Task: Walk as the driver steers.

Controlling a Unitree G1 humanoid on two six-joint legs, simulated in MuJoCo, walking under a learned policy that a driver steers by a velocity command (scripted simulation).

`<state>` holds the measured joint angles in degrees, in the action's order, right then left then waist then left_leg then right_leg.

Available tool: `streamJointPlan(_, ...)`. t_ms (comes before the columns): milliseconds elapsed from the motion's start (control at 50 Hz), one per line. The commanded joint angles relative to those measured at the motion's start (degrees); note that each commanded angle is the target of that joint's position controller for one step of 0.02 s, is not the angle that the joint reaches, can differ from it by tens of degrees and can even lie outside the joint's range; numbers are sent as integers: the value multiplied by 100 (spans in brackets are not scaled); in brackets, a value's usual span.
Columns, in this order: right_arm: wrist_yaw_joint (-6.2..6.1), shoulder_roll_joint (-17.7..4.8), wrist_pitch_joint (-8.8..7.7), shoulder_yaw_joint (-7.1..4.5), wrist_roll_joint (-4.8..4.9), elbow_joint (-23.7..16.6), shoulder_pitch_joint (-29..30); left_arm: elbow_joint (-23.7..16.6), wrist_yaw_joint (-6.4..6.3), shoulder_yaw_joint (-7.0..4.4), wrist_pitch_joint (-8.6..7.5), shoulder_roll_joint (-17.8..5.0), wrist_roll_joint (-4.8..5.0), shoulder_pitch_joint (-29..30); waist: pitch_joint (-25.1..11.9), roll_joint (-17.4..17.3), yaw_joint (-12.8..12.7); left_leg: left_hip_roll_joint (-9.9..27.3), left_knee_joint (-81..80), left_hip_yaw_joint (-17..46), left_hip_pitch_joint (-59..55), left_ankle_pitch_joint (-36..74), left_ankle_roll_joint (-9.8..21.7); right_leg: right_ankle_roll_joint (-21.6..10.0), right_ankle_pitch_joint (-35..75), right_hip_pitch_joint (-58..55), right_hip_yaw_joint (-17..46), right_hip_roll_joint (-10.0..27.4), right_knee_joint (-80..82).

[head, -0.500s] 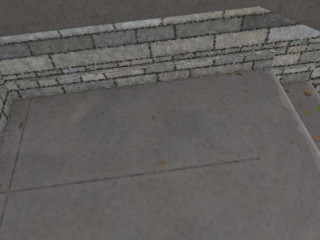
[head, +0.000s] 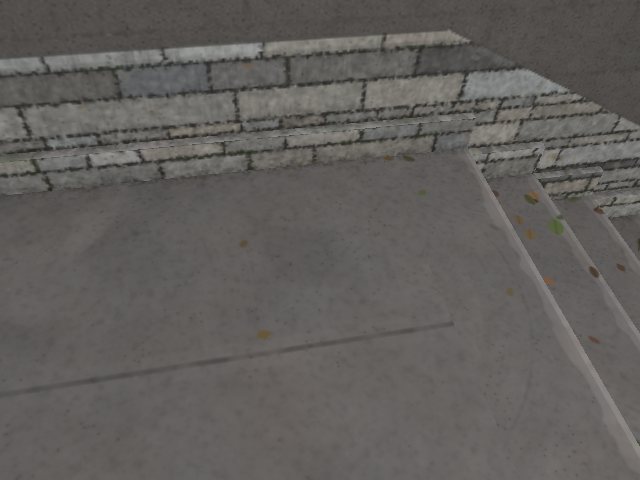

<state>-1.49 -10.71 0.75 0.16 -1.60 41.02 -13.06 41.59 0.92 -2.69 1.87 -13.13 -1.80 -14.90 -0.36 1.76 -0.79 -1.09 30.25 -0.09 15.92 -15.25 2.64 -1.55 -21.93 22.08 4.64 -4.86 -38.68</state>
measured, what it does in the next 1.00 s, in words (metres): steps on the spot: right foot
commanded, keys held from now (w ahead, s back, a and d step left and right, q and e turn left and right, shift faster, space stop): no key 0.96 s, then w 0.04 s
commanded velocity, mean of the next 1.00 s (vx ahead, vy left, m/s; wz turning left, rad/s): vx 0.00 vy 0.00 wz -0.03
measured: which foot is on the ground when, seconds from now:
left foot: down 0.00-1.00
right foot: up 0.00-0.10, down 0.12-1.00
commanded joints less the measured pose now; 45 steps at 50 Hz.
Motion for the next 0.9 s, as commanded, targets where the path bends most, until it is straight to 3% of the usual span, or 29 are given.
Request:
streamJointPlan(20,30,-680,-76,-175,15,-305,258,-240,83,-51,-37,-281,10,-10,30,-1170,-75,1014,-1129,1180,-33,544,519,59,151,-40,-258,87,-53)
streamJointPlan(80,67,-699,-71,-192,67,-212,77,-143,57,28,-48,-181,52,79,39,-1045,-68,981,-978,1103,101,641,470,76,844,-749,-383,194,939)
streamJointPlan(100,73,-679,-91,-189,69,-181,-15,-106,35,41,-76,-216,24,124,-21,-954,-61,963,-902,1115,199,715,363,82,1238,-1140,-270,299,1245)
streamJointPlan(140,119,-498,-179,-130,32,-195,-75,-24,-31,44,-174,-414,-47,11,-256,-713,-63,894,-765,1128,374,696,90,73,1631,-1780,338,914,1329)
streamJointPlan(160,163,-508,-173,-168,74,-133,-322,110,-49,-27,-162,-568,29,186,-38,36,168,564,-816,802,174,570,41,-46,1667,-1311,473,942,1169)
streamJointPlan(180,156,-689,-158,-223,36,-37,-234,139,-39,8,-173,-392,72,180,8,-105,30,527,-693,716,-98,521,16,-52,1505,-1085,416,888,1243)
streamJointPlan(520,70,-564,-129,-359,53,986,-421,1335,-186,5,-245,-295,94,101,237,-167,104,576,-788,654,-747,1036,62,-66,1805,-1131,351,928,1565)
streamJointPlan(900,-11,-316,-149,-293,41,1977,-584,2246,-258,67,-234,-34,87,-105,470,-167,94,584,-939,643,-721,870,46,-68,1677,-1210,277,939,1700)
